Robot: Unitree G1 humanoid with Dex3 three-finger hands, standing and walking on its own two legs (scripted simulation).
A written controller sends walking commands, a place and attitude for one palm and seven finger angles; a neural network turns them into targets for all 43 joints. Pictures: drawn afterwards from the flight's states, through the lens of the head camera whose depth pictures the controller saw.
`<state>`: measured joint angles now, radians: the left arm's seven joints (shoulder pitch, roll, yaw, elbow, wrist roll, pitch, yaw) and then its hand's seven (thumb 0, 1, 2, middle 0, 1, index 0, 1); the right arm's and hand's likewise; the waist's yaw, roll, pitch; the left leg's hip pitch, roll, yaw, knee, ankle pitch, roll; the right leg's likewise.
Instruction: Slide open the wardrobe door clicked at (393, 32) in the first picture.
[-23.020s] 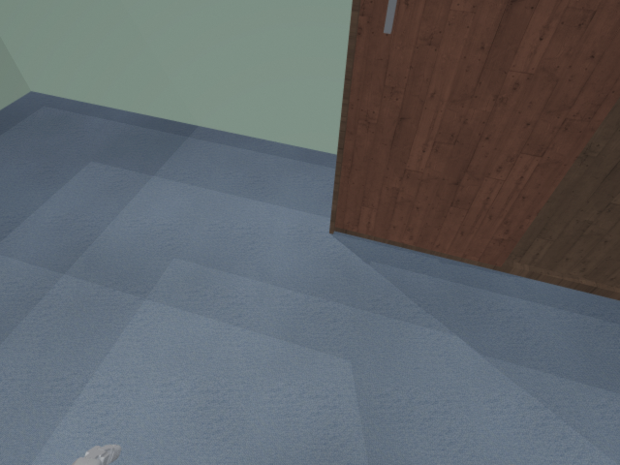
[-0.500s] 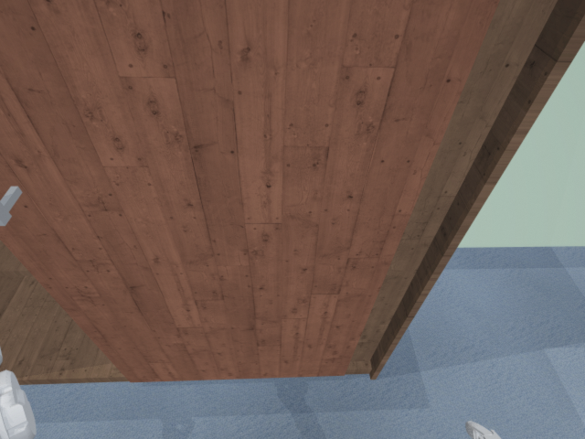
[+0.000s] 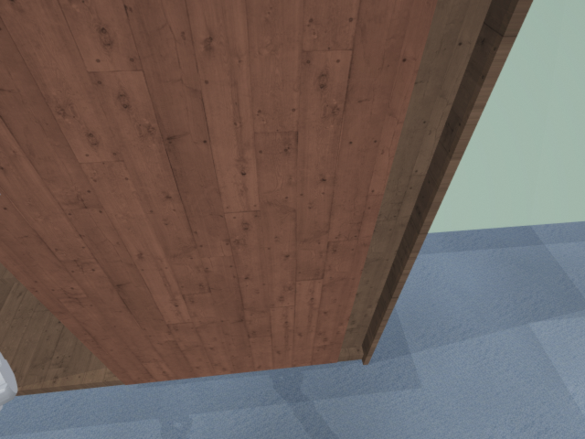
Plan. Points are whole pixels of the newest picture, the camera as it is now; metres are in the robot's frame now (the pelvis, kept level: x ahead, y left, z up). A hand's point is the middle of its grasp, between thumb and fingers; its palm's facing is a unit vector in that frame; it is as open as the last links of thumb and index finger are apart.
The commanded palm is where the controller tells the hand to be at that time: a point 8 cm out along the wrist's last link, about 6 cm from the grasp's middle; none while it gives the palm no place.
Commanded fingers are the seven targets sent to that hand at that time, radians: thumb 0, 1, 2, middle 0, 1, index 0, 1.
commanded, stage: stop walking and hold the door there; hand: left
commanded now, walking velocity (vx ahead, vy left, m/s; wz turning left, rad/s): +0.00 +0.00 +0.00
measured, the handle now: out of the picture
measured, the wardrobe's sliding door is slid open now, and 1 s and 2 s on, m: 0.56 0.56 0.56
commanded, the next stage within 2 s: loosen the grip on the handle in 1.60 s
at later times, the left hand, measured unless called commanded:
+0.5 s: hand out of the picture +0.38 +0.42 +0.21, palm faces +0.62 -0.76 -0.21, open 5.1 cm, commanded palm +0.33 +0.45 +0.20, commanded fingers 0.00 0.90 0.90 -0.45 -1.40 -0.45 -1.40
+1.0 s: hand out of the picture +0.37 +0.42 +0.21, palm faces +0.51 -0.85 -0.15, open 5.5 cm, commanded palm +0.33 +0.46 +0.20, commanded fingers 0.00 0.90 0.90 -0.45 -1.40 -0.45 -1.40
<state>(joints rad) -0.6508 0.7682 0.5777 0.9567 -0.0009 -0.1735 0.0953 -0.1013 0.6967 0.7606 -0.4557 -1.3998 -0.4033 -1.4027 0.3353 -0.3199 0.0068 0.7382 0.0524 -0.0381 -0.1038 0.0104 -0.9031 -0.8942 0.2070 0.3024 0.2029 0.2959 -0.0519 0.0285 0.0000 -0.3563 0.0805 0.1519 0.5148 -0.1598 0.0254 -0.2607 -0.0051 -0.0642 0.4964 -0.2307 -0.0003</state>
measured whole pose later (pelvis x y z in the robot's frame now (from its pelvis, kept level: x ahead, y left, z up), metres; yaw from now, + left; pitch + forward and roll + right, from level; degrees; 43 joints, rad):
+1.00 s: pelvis +0.00 +0.13 -0.03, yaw +8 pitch -2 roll +1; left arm -0.62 0.43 0.33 0.18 -0.06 -0.12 0.10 -0.16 0.73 0.85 -0.50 -1.47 -0.30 -1.40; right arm 0.11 -0.19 0.02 0.66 0.04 -0.10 -0.07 0.01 -0.91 -0.89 0.20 0.30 0.20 0.30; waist 0.03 -0.02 0.23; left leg -0.46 0.12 0.00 0.72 -0.22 -0.08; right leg -0.34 -0.03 -0.05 0.80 -0.42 0.01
